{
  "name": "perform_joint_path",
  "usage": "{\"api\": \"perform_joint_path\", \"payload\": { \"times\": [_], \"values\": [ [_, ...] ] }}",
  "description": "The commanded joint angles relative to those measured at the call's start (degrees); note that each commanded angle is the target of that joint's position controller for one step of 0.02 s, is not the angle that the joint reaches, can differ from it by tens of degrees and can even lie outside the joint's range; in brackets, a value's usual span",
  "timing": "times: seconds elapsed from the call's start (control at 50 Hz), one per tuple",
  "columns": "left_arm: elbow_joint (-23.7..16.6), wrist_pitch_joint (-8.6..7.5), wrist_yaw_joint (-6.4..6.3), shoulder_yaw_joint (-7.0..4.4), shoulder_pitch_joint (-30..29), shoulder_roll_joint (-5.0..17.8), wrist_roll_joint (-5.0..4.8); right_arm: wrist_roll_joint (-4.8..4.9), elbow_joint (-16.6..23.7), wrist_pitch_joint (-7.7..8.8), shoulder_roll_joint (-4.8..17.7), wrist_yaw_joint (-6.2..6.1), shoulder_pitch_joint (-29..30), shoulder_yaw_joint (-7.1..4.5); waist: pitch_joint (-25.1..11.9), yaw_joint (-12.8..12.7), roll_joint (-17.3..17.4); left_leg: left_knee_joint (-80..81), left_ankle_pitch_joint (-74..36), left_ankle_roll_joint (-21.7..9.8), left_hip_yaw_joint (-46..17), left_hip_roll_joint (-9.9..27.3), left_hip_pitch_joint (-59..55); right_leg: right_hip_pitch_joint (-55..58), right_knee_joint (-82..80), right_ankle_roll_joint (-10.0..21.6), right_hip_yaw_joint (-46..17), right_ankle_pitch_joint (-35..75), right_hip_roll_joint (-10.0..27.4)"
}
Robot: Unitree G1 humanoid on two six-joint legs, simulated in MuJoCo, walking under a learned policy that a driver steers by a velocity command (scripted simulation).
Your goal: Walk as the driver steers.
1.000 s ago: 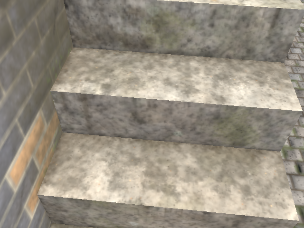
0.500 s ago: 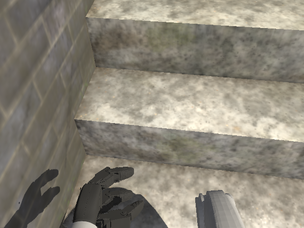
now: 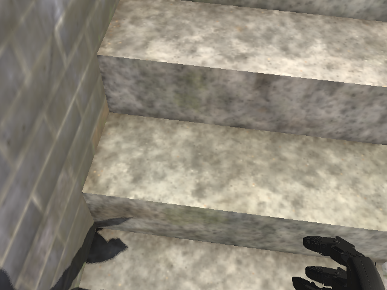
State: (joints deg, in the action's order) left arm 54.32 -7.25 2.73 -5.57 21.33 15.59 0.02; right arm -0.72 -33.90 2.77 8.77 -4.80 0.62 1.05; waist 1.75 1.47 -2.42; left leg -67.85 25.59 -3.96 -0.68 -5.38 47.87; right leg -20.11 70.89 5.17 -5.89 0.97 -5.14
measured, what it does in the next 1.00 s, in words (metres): climbs: right foot 0.19 m higher, then left foot 0.19 m higher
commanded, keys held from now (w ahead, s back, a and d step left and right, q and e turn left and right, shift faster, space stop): w+shift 0.24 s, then shift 0.44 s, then w+shift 0.32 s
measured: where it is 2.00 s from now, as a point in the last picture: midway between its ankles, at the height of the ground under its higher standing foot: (219, 185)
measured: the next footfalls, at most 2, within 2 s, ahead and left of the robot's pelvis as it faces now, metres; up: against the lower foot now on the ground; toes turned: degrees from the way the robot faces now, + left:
right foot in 0.36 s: +0.32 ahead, -0.14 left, +0.19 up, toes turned -5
left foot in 0.88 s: +0.57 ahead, +0.08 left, +0.39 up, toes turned +2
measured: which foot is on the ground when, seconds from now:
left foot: down 0.00-0.36, up 0.38-0.86, down 0.88-1.00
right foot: up 0.00-0.34, down 0.36-0.88, up 0.90-1.00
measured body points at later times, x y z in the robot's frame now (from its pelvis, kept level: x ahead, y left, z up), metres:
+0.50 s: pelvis +0.28 -0.05 +0.24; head +0.30 -0.04 +0.69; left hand +0.34 +0.20 +0.10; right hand +0.36 -0.29 +0.12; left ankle +0.24 +0.13 -0.19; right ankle +0.28 -0.13 -0.44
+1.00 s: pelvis +0.49 +0.00 +0.41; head +0.51 +0.00 +0.86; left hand +0.50 +0.23 +0.25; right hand +0.56 -0.24 +0.27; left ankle +0.52 +0.09 -0.25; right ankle +0.39 -0.14 -0.15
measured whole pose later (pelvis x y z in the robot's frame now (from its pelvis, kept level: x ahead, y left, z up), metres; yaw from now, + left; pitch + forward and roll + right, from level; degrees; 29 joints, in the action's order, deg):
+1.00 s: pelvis +0.49 +0.00 +0.41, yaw -2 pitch +10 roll +6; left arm 61.6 2.3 6.5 -2.0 20.0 11.7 0.2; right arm -1.5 -50.0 -0.1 9.6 5.6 -12.5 0.3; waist -10.3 5.9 -5.4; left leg -61.1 27.6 -3.7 6.6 -6.0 44.0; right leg -44.6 91.6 5.2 -10.5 -2.8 1.1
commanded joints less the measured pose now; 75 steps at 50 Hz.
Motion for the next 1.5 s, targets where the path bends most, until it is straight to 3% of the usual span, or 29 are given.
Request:
{"api": "perform_joint_path", "payload": {
  "times": [0.02, 0.1, 0.22, 0.24, 0.32, 0.36, 0.38, 0.4, 0.42, 0.46, 0.5, 0.58, 0.66, 0.74, 0.78, 0.82, 0.86, 0.88, 0.9, 0.92, 0.96, 0.98, 1.02, 1.14, 1.2, 1.3, 1.38, 1.4, 1.5],
  "values": [
    [-19.2, -1.02, 0.93, 3.33, -14.9, -8.6, 6.62, -0.03, -8.4, 1.55, 10.5, -0.09, -13.7, -5.56, -10.7, 0.8, 2.2, 40.2, 2.6, -11.0, -35.4, 13.7, -37.8, -34.7, 50.9, 1.2, -7.1, -4.6, -8.4],
    [-22.2, 2.25, -1.18, 6.36, -14.6, -12.3, 4.25, 0.18, -14.4, 6.14, 2.9, 0.11, -20.3, -2.67, -0.6, -1.5, 0.3, 41.0, -27.7, -7.2, -13.8, 13.2, -41.4, -55.6, 63.3, 2.9, -6.8, -15.3, -4.3],
    [-35.5, 7.49, -2.2, 9.0, -33.6, -13.0, 2.78, 2.1, -17.7, 6.13, 6.2, -0.96, -23.0, -1.62, 6.5, -5.5, 4.5, 65.6, -32.3, -5.7, -3.5, 13.6, -19.9, -49.8, 42.6, 4.3, 7.7, -23.3, 9.2],
    [-34.8, 8.01, -1.64, 9.38, -34.4, -12.5, 1.16, 1.63, -17.6, 6.06, 8.3, -1.39, -23.9, -2.18, -0.5, -4.9, 3.9, 74.7, -25.2, -7.4, -2.2, 14.4, -17.3, -33.8, 33.3, 5.6, 11.7, -17.0, 9.6],
    [-27.8, 8.94, -1.98, 8.02, -20.2, -9.3, 2.53, 5.33, -13.1, 8.02, 18.4, -2.06, -25.2, -5.43, -23.2, -8.5, 8.9, 45.0, -132.5, -5.0, 0.6, 18.8, -41.9, -6.2, 8.4, 7.1, 14.4, -27.5, 0.7],
    [-24.9, 7.21, -1.57, 5.89, -12.0, -3.9, 1.35, 3.35, -9.0, 7.11, 18.9, 0.51, -20.9, -7.74, -30.4, -11.5, 11.4, 19.6, -123.4, -3.5, -2.4, 19.0, -54.6, 2.3, -23.1, 5.4, 9.2, -24.5, -2.0],
    [-13.4, 11.49, -4.87, 7.21, 15.1, -1.0, 2.36, -13.86, -24.9, 2.16, 2.8, 17.54, -46.2, -0.82, -45.0, -9.7, -9.2, -16.6, -26.1, -2.0, -3.1, 9.0, -17.3, 41.8, -22.6, 25.6, -23.1, 73.9, 16.2],
    [-11.2, 11.03, -2.12, 2.45, 24.8, 8.2, 5.68, -3.96, -17.1, 2.08, 12.5, 19.52, -34.4, -6.54, -22.1, -19.3, -5.2, -55.6, -17.9, -1.3, -23.1, -10.4, 13.3, 33.8, -30.7, 25.1, -47.6, 80.6, 22.5],
    [-7.0, 10.09, 0.68, 0.23, 16.7, 12.3, 4.85, -0.35, -12.3, 1.88, 13.3, 17.04, -24.5, -6.94, -11.1, -13.6, -1.3, -69.5, -19.4, -1.6, -25.9, -11.2, 29.6, 25.5, -31.1, 18.9, -35.8, 63.8, 24.4],
    [-3.3, 6.96, 2.75, 3.87, 0.9, -0.6, 2.8, -1.88, -7.6, 0.42, 6.0, 11.61, -17.5, -3.84, -10.6, -3.9, -0.5, -60.6, -16.8, -3.9, -23.6, -7.4, 30.6, 16.5, -34.0, 14.0, -22.0, 42.7, 20.9],
    [-3.0, 5.99, 3.47, 5.96, -14.7, -8.4, 4.62, -3.31, -6.6, -1.7, 1.0, 9.86, -22.0, -0.22, -9.5, 8.3, 4.6, -56.3, -12.1, -5.6, -14.6, 0.7, 25.1, 0.1, -41.7, 10.0, -10.1, 24.7, 17.5],
    [0.6, 3.86, -0.84, 3.6, -6.2, -1.9, 8.57, 0.01, -1.8, -1.79, -2.9, 11.03, -15.8, 2.67, -4.3, 4.6, 2.3, -59.3, -6.4, -4.8, -2.1, 2.2, 21.2, -9.9, -53.1, 4.4, 2.9, -3.7, 12.1],
    [0.4, 4.22, -1.94, 3.46, 6.7, 4.1, 7.46, 1.9, 8.2, -4.04, 1.1, 9.35, 0.7, 2.72, -7.1, -1.8, -4.1, -38.6, -13.2, 0.9, 0.9, 4.7, 29.8, 4.4, -55.5, 6.4, 1.6, 6.5, 15.9],
    [3.9, 7.05, 4.95, 3.72, 10.2, 6.7, 6.4, -2.01, 5.8, -10.75, -1.3, 10.33, -2.3, 5.31, -1.2, -0.5, -4.2, -41.8, -3.4, -3.9, -0.8, 8.1, 48.4, 15.2, -63.0, 11.8, -8.3, -16.8, 26.6],
    [2.5, 5.25, 5.2, 3.69, 3.8, 6.2, 3.77, -1.85, 4.3, -8.54, 1.6, 11.12, 2.7, 3.9, -3.0, 1.4, -4.3, -29.8, -0.2, -5.5, 10.1, 6.8, 23.3, 0.6, -70.0, 13.2, -1.6, 2.5, 24.5],
    [5.5, 3.6, 4.07, 2.25, 10.0, 12.1, 3.08, 0.08, 6.0, -7.72, 2.0, 12.23, 8.5, 3.72, -11.9, 3.5, -13.0, -17.3, 10.7, -1.9, 13.5, -0.9, 10.5, 8.7, -62.9, 16.2, 0.3, 66.0, 24.5],
    [6.1, 3.95, 4.89, 0.74, 8.3, 16.1, 2.83, -0.58, 1.0, -8.07, 5.0, 12.68, -2.6, 2.01, -21.3, 6.8, -12.4, 3.3, 2.9, -2.3, 12.7, -5.0, 3.0, 26.0, -46.9, 14.1, 5.4, 101.2, 23.4],
    [0.1, 2.27, -2.57, -1.32, -0.3, 12.4, -5.81, 2.96, -7.2, -1.79, 7.6, 3.38, -17.9, -0.68, -28.8, 7.7, -9.7, 16.1, 11.0, 0.4, -1.6, -2.7, -25.9, 24.3, -30.4, 4.6, 10.0, 80.6, 15.2],
    [2.9, 5.25, 4.64, 2.8, 6.2, 6.3, 6.41, -2.1, -15.4, -4.85, 14.0, 8.46, -34.2, -1.37, -31.9, 13.6, 15.7, 24.8, -11.4, -14.1, -27.6, 7.7, -44.3, -19.7, -11.0, 6.7, 1.3, 49.9, 9.2],
    [5.0, 7.95, 7.35, 1.56, 5.5, 6.1, 5.78, -5.06, -16.7, -6.44, 12.0, 9.76, -40.5, -2.28, -27.4, 14.6, 20.1, 37.7, -12.4, -16.7, -45.0, 14.9, -43.1, -29.1, 14.0, 4.1, -7.2, 7.9, 2.4],
    [2.4, 8.02, 4.95, 1.85, -5.1, 0.2, -1.31, -0.26, -17.1, -4.73, 6.1, 10.95, -25.7, -2.5, -13.0, 7.8, 11.4, 38.0, -22.4, -15.1, -34.6, 17.2, -27.0, -42.9, 39.8, 1.1, -6.3, -1.0, 4.7],
    [-1.6, 7.41, 1.31, 1.51, -10.8, 2.1, -1.54, 0.42, -16.8, -1.05, -0.4, 11.09, -15.0, -0.28, -16.0, 1.9, 5.9, 34.1, -57.9, -16.1, -26.6, 17.9, -25.3, -41.7, 42.4, -1.7, -6.3, -9.0, 5.8],
    [-5.1, 8.37, -1.7, 2.67, -11.2, 2.3, -0.38, -0.01, -18.1, 3.69, -5.7, 12.44, -6.4, 1.29, -18.3, -3.2, 1.2, 35.4, -62.0, -13.1, -16.6, 19.9, -25.8, -40.3, 34.6, -5.0, -6.0, -17.3, 9.1],
    [-4.1, 8.9, 1.38, 3.11, -7.4, 0.5, -1.5, -2.33, -14.8, 3.46, 7.5, 11.94, -6.5, -2.76, -13.0, -2.8, 6.4, 41.6, -47.1, -3.1, 1.4, 13.7, -17.4, -30.1, 41.8, -9.9, 4.5, -23.3, 8.5],
    [-7.3, 8.13, 0.74, 3.61, -15.4, 1.2, 0.99, -2.87, -18.1, 4.31, 3.7, 11.68, -15.8, -1.43, -11.5, -0.4, 6.4, 38.3, -53.6, -5.0, -1.5, 16.4, -32.8, -39.3, 36.0, -8.2, 3.1, -23.2, 10.9],
    [-5.3, 6.45, 1.33, 5.59, -12.9, -4.7, 2.14, 0.37, -11.0, 4.78, 4.6, 13.38, -1.9, -0.75, -7.5, -5.3, 5.1, 36.0, -54.3, -1.8, 2.5, 14.0, -25.8, -12.5, -6.2, -13.4, 7.3, -11.9, 14.9],
    [-5.3, 3.61, -1.7, 4.54, -15.5, -0.1, 0.23, 2.93, -13.4, 2.2, 8.8, 16.5, -11.7, -3.79, -8.5, -1.3, 7.2, 28.7, -55.7, -2.2, -2.6, 14.6, -41.9, -6.3, -39.3, -10.9, 8.9, 13.1, 10.0],
    [-8.0, 3.12, -1.88, 4.08, -21.0, 5.0, 0.05, 0.45, -13.2, 1.77, 6.7, 14.72, -17.8, -3.97, -15.0, 6.1, 1.9, 25.3, -42.4, 1.4, 0.9, 9.7, -42.4, -1.3, -35.3, -5.9, 9.0, 25.0, 10.7],
    [-6.6, 3.76, -0.02, 2.23, -14.4, 3.6, -2.22, 0.91, -8.8, 2.23, 6.5, 10.97, -9.2, -3.34, -10.3, 1.3, 0.9, 29.3, -15.7, 4.9, 5.1, 8.1, -27.7, 7.2, -35.6, -1.1, 5.5, 16.3, 12.1]
  ]
}}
